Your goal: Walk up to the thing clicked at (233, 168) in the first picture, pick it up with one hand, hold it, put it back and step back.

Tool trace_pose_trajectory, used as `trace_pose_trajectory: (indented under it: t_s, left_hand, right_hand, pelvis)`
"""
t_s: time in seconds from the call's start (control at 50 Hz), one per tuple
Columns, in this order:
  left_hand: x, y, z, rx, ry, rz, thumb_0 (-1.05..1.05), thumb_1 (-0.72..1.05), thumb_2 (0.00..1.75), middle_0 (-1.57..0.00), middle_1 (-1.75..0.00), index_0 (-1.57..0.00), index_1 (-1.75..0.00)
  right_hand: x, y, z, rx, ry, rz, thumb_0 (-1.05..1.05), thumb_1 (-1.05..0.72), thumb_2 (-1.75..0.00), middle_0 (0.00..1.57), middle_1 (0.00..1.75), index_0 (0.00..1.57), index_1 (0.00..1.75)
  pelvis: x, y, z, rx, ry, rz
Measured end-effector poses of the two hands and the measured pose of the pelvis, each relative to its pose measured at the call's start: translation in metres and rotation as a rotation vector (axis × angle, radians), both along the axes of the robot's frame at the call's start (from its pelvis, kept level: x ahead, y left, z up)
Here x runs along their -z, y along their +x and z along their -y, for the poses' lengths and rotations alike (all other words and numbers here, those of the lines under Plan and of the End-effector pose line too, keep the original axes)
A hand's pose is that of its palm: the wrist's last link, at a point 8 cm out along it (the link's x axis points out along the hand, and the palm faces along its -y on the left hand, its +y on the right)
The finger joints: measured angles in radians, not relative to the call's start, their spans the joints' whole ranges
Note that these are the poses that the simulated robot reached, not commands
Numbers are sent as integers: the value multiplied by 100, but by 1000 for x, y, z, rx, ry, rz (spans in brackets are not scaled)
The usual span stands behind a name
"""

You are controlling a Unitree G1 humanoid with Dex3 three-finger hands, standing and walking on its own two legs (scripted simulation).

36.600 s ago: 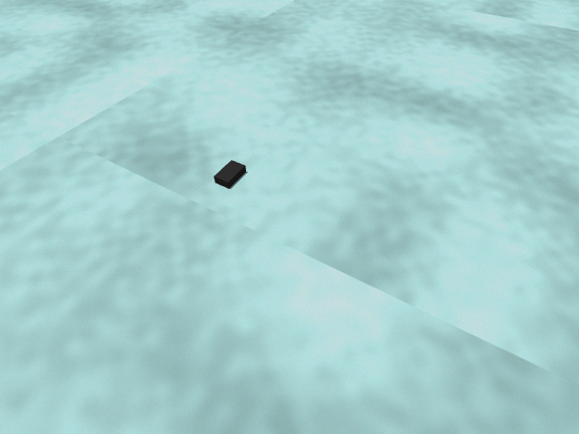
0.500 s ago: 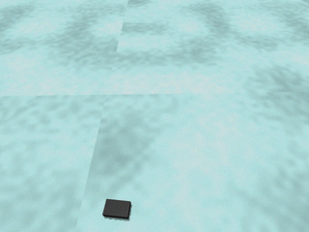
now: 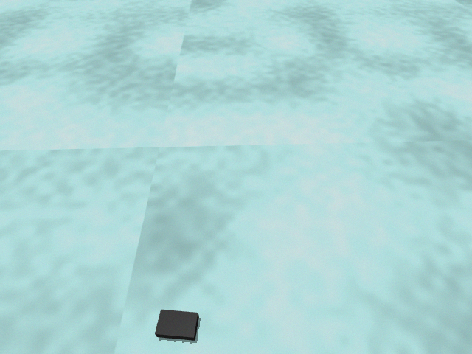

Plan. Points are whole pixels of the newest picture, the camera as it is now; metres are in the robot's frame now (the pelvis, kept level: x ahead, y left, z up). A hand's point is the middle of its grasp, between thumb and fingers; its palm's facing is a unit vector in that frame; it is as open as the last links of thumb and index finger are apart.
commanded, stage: stand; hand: left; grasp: from above
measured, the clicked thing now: (177, 324) +0.39 +0.24 -0.76
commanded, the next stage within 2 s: step back in 0.68 s
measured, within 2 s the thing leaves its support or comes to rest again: neither
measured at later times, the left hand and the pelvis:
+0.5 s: hand out of the picture +0.06 +0.25 -0.16, palm faces +0.01 -0.94 -0.34, open 7.4 cm; pelvis +0.00 +0.00 +0.00, yaw +0 degrees
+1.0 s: hand out of the picture +0.06 +0.29 -0.18, palm faces -0.02 -0.92 -0.38, open 7.4 cm; pelvis -0.06 +0.02 -0.02, yaw +0 degrees
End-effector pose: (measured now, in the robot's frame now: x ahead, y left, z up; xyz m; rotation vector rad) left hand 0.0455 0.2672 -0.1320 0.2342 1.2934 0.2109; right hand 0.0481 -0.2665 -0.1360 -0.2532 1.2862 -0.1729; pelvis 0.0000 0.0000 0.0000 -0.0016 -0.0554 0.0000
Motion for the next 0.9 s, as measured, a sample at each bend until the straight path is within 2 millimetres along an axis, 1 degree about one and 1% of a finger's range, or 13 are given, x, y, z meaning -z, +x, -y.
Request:
trace_pose_trajectory:
  t_s: [0.14,0.26,0.48,0.7,0.8,0.9]
  left_hand:
    - [1,-3,-2,1,1,-9,0,90,90,-20,-30,-20,-30]
    - [-1,-3,-9,6,14,-2,0,90,90,-20,-30,-20,-30]
    - [-9,6,-24,19,50,32,0,90,90,-20,-30,-20,-30]
    - [-12,15,-26,31,52,58,0,90,90,-20,-30,-20,-30]
    - [-8,16,-34,31,70,68,0,90,90,-20,-30,-20,-30]
    - [-2,14,-47,56,89,75,0,90,90,-20,-30,-20,-30]
  right_hand:
    - [-1,-1,2,6,-6,1,0,-91,-90,20,30,21,30]
    - [-4,0,8,3,-21,9,0,-91,-90,20,30,21,30]
    - [-10,7,23,-5,-53,35,0,-91,-90,20,30,21,30]
    - [-12,11,26,-12,-51,44,0,-91,-90,20,30,21,30]
    - [-10,10,33,-2,-62,44,0,-90,-90,20,30,21,30]
    - [-7,-1,40,-5,-96,38,0,-90,-90,20,30,21,30]
  pelvis:
    - [0,0,0,2,0,0]
    - [0,-2,-1,2,-1,1]
    - [0,-5,-1,2,0,0]
    - [0,-6,0,1,-1,-6]
    - [6,-22,0,1,-7,-16]
    - [15,-40,-6,0,-12,-24]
